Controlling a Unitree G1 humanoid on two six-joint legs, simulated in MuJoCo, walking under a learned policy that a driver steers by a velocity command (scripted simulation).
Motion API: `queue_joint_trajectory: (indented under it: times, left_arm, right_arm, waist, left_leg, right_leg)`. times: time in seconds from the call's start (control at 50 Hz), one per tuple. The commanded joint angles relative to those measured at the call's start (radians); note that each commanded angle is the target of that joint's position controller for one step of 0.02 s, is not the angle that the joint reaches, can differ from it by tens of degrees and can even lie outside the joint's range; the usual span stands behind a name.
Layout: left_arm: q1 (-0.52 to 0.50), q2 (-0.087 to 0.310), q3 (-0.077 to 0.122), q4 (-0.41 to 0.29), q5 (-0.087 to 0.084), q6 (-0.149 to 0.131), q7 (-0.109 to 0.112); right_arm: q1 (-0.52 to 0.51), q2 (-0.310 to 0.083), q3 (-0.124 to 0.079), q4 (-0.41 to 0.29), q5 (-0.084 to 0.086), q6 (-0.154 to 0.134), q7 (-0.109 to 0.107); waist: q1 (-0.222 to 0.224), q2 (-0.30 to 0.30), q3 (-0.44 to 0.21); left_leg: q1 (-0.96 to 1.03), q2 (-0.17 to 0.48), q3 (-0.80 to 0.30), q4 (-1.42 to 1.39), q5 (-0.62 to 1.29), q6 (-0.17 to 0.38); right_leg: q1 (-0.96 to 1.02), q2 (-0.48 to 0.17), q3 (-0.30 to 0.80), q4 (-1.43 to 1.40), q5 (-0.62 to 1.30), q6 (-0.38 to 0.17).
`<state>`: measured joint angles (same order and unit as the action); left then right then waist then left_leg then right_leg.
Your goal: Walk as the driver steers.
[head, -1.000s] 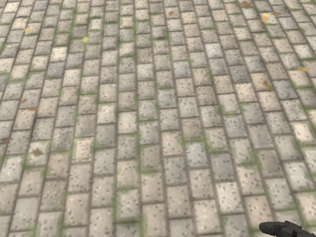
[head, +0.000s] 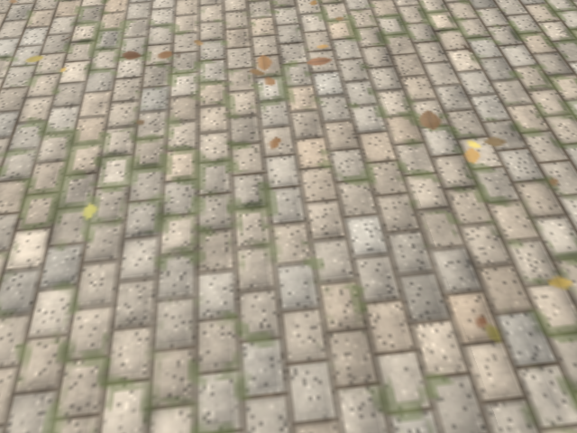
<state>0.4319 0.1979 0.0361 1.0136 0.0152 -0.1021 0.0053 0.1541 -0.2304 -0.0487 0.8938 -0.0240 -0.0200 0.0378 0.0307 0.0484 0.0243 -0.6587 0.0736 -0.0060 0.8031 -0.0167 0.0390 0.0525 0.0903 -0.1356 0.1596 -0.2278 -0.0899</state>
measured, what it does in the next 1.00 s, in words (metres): walks ahead, turning left: left foot, then right foot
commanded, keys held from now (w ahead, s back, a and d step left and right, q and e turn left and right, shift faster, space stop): w+q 0.06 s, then q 0.36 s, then no key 0.02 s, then w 0.56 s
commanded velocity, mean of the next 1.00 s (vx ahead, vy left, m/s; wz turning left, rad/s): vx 0.32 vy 0.00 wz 0.32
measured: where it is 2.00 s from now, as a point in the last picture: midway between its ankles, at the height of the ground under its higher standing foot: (237, 306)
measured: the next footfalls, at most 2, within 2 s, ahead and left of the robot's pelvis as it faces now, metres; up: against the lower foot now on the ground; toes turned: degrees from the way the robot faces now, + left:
left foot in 0.18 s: +0.25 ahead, +0.09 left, +0.00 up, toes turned +10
right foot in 0.78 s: +0.37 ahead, -0.07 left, +0.00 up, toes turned +18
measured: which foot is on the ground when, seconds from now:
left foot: up 0.00-0.16, down 0.18-0.78, up 0.80-1.00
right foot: down 0.00-0.18, up 0.20-0.76, down 0.78-1.00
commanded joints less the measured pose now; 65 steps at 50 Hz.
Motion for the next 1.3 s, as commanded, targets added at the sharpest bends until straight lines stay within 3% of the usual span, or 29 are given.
queue_joint_trajectory:
  times: [0.02,0.1,0.14,0.16,0.18,0.2,0.22,0.26,0.28,0.34,0.4,0.48,0.54,0.66,0.72,0.76,0.78,0.8,0.82,0.84,0.9,0.98,1.12,1.18,1.22,1.24,1.26,1.28,1.3]
  left_arm:
    - [0.043,0.111,0.014,-0.024,0.002,-0.013,0.014]
    - [0.043,0.140,0.017,-0.009,0.007,-0.001,0.035]
    - [0.014,0.169,0.026,-0.015,0.006,0.011,0.046]
    - [-0.010,0.178,0.028,-0.026,-0.005,0.016,0.045]
    - [-0.032,0.162,0.025,-0.065,-0.017,0.011,0.040]
    - [0.066,0.074,0.012,-0.110,-0.043,0.008,0.032]
    - [0.012,0.143,0.024,-0.120,-0.014,0.013,0.028]
    - [-0.098,0.125,0.021,-0.153,-0.007,0.015,0.025]
    - [-0.124,0.131,0.026,-0.166,0.009,0.031,0.023]
    - [-0.077,0.094,0.023,-0.173,0.023,0.090,0.022]
    - [-0.116,0.101,0.025,-0.203,0.019,0.105,0.023]
    - [-0.216,0.122,0.028,-0.241,0.021,0.119,0.017]
    - [-0.310,0.129,0.028,-0.271,0.022,0.116,0.006]
    - [-0.352,0.115,0.016,-0.289,0.015,0.074,-0.010]
    - [-0.303,0.112,0.014,-0.287,0.009,0.055,-0.009]
    - [-0.159,0.112,0.017,-0.240,0.016,0.034,0.003]
    - [-0.046,0.176,0.030,-0.221,0.028,0.021,0.016]
    - [0.012,0.296,0.058,-0.208,0.023,0.024,0.018]
    - [0.024,0.283,0.067,-0.187,0.017,0.032,0.013]
    - [-0.022,0.215,0.050,-0.201,0.010,0.031,0.002]
    - [-0.090,0.149,0.031,-0.208,0.003,0.018,-0.005]
    - [-0.011,0.143,0.031,-0.157,-0.009,0.005,-0.011]
    - [0.045,0.172,0.035,-0.104,-0.003,0.007,-0.007]
    - [0.023,0.190,0.038,-0.089,-0.001,0.010,0.000]
    - [0.006,0.193,0.037,-0.083,-0.002,0.019,0.001]
    - [0.010,0.166,0.026,-0.103,-0.007,0.021,0.000]
    - [0.125,0.044,0.000,-0.130,-0.036,0.024,-0.008]
    - [0.078,0.159,0.029,-0.113,-0.006,0.028,-0.002]
    - [-0.003,0.166,0.035,-0.137,-0.002,0.027,-0.006]
  right_arm:
    - [-0.131,-0.021,0.010,-0.091,-0.003,-0.014,0.004]
    - [-0.113,-0.026,0.009,-0.104,-0.012,-0.025,0.002]
    - [0.072,-0.057,-0.007,-0.050,-0.019,-0.038,-0.009]
    - [0.195,-0.084,-0.021,-0.015,-0.030,-0.050,-0.013]
    - [0.296,-0.168,-0.047,-0.001,-0.041,-0.056,-0.022]
    - [0.242,-0.270,-0.075,-0.035,-0.020,-0.043,-0.028]
    - [0.266,-0.265,-0.080,-0.041,0.030,-0.027,-0.028]
    - [0.113,-0.152,-0.051,-0.062,0.032,-0.010,-0.040]
    - [0.089,-0.118,-0.041,-0.065,0.034,-0.005,-0.045]
    - [0.090,-0.139,-0.043,-0.069,0.017,-0.012,-0.042]
    - [0.105,-0.175,-0.054,-0.083,0.013,-0.010,-0.039]
    - [0.143,-0.168,-0.052,-0.093,0.014,0.008,-0.044]
    - [0.179,-0.163,-0.051,-0.088,0.007,0.008,-0.040]
    - [0.241,-0.175,-0.049,-0.061,-0.006,-0.015,-0.036]
    - [0.220,-0.185,-0.050,-0.062,-0.003,-0.021,-0.033]
    - [0.183,-0.151,-0.039,-0.074,0.013,-0.028,-0.037]
    - [0.148,-0.082,-0.019,-0.100,0.016,-0.040,-0.037]
    - [0.138,-0.033,-0.004,-0.133,0.024,-0.050,-0.032]
    - [0.119,-0.139,-0.027,-0.132,-0.009,-0.046,-0.033]
    - [0.120,-0.149,-0.033,-0.117,-0.016,-0.043,-0.024]
    - [0.117,-0.118,-0.026,-0.099,-0.018,-0.033,0.001]
    - [0.022,-0.085,-0.013,-0.127,-0.020,-0.022,0.008]
    - [-0.179,-0.062,0.012,-0.193,-0.006,-0.019,0.009]
    - [-0.118,-0.090,0.001,-0.178,-0.007,-0.024,-0.006]
    - [0.118,-0.124,-0.020,-0.096,-0.015,-0.037,-0.024]
    - [0.277,-0.186,-0.038,-0.061,-0.037,-0.047,-0.036]
    - [0.340,-0.295,-0.063,-0.054,-0.051,-0.047,-0.039]
    - [0.287,-0.254,-0.059,-0.057,-0.001,-0.034,-0.032]
    - [0.176,-0.198,-0.043,-0.067,0.007,-0.033,-0.030]
  waist:
    - [0.015,-0.100,0.090]
    - [-0.012,-0.119,0.064]
    - [-0.080,-0.147,-0.040]
    - [-0.139,-0.138,-0.106]
    - [-0.183,-0.054,-0.203]
    - [-0.085,0.189,-0.348]
    - [-0.122,-0.019,-0.415]
    - [-0.063,-0.078,-0.121]
    - [-0.037,-0.081,-0.062]
    - [0.006,-0.049,-0.072]
    - [0.001,-0.013,-0.111]
    - [-0.040,0.031,-0.115]
    - [-0.084,0.056,-0.047]
    - [-0.116,0.042,-0.012]
    - [-0.078,0.040,0.005]
    - [0.003,-0.018,-0.018]
    - [0.055,-0.137,-0.057]
    - [0.057,-0.320,-0.050]
    - [0.045,-0.223,0.024]
    - [0.013,-0.127,0.056]
    - [-0.024,-0.160,0.056]
    - [-0.015,-0.144,0.024]
    - [0.019,-0.161,0.066]
    - [-0.029,-0.153,0.041]
    - [-0.133,-0.113,-0.088]
    - [-0.189,-0.045,-0.195]
    - [-0.136,0.208,-0.325]
    - [-0.139,0.110,-0.301]
    - [-0.091,0.054,-0.129]
  left_leg:
    - [-0.011,-0.019,0.069,-0.102,0.042,0.018]
    - [0.092,-0.095,0.157,-0.202,-0.083,0.073]
    - [0.274,-0.164,0.174,-0.240,-0.119,0.113]
    - [0.444,-0.164,0.142,-0.343,-0.007,0.141]
    - [0.691,0.006,-0.047,-0.327,0.288,0.206]
    - [1.010,0.339,-0.503,-0.264,0.948,0.413]
    - [0.969,0.323,-0.485,-0.315,0.950,0.448]
    - [0.658,0.222,-0.321,-0.433,0.659,0.347]
    - [0.559,0.165,-0.274,-0.466,0.585,0.303]
    - [0.429,0.090,-0.200,-0.481,0.608,0.262]
    - [0.432,0.061,-0.202,-0.473,0.565,0.232]
    - [0.474,0.051,-0.276,-0.540,0.100,0.197]
    - [0.521,0.070,-0.372,-0.631,-0.330,0.205]
    - [0.575,0.095,-0.385,-0.612,-0.343,0.217]
    - [0.494,0.087,-0.385,-0.566,-0.333,0.205]
    - [0.329,0.025,-0.342,-0.451,-0.286,0.150]
    - [0.207,-0.051,-0.243,-0.263,-0.331,0.101]
    - [-0.016,-0.191,-0.074,-0.054,-0.486,0.065]
    - [-0.098,-0.144,-0.064,0.090,-0.535,0.062]
    - [-0.095,-0.097,-0.087,0.152,-0.459,0.060]
    - [-0.046,-0.043,-0.033,0.177,-0.282,0.018]
    - [-0.073,-0.022,0.032,0.170,-0.188,-0.027]
    - [0.085,-0.045,0.092,-0.178,-0.073,-0.007]
    - [0.213,-0.078,0.094,-0.238,-0.125,0.045]
    - [0.509,-0.124,0.108,-0.326,-0.114,0.090]
    - [0.753,0.032,-0.054,-0.345,-0.210,0.133]
    - [1.000,0.339,-0.549,-0.440,-0.346,0.252]
    - [0.917,0.335,-0.700,-0.545,-0.397,0.266]
    - [0.775,0.292,-0.523,-0.552,-0.412,0.238]
  right_leg:
    - [-0.028,-0.289,0.045,-0.044,0.485,-0.038]
    - [0.078,-0.308,-0.025,0.147,0.954,-0.017]
    - [0.073,-0.302,-0.040,0.418,1.135,-0.003]
    - [-0.006,-0.283,-0.056,0.628,0.990,0.012]
    - [-0.232,-0.223,-0.072,0.943,0.550,0.043]
    - [-0.601,-0.015,-0.009,1.352,-0.391,0.095]
    - [-0.648,-0.062,0.166,1.382,-0.302,0.094]
    - [-0.676,-0.141,0.171,1.231,-0.191,0.097]
    - [-0.650,-0.158,0.179,1.151,-0.179,0.105]
    - [-0.546,-0.141,0.157,1.033,-0.142,0.129]
    - [-0.568,-0.139,0.155,0.950,-0.082,0.143]
    - [-0.624,-0.160,0.170,0.846,-0.014,0.153]
    - [-0.686,-0.173,0.183,0.713,0.020,0.149]
    - [-0.589,-0.132,0.149,0.498,-0.066,0.107]
    - [-0.425,-0.095,0.116,0.363,-0.105,0.070]
    - [-0.123,-0.103,0.140,0.201,-0.025,0.044]
    - [0.032,-0.271,0.324,0.110,-0.147,0.009]
    - [0.135,-0.458,0.669,-0.013,-0.330,-0.086]
    - [0.061,-0.512,0.740,0.003,-0.330,-0.150]
    - [0.017,-0.457,0.664,0.009,-0.325,-0.144]
    - [-0.044,-0.324,0.435,-0.034,-0.067,-0.080]
    - [-0.018,-0.280,0.294,-0.007,0.361,-0.092]
    - [-0.056,-0.279,0.216,-0.001,0.483,-0.077]
    - [-0.011,-0.313,0.204,0.098,0.705,-0.057]
    - [-0.044,-0.265,0.150,0.387,0.831,-0.027]
    - [-0.221,-0.223,0.121,0.646,0.565,-0.012]
    - [-0.552,-0.048,0.067,1.027,-0.131,0.031]
    - [-0.638,-0.043,0.193,1.128,-0.265,0.012]
    - [-0.682,-0.105,0.201,1.131,-0.180,0.001]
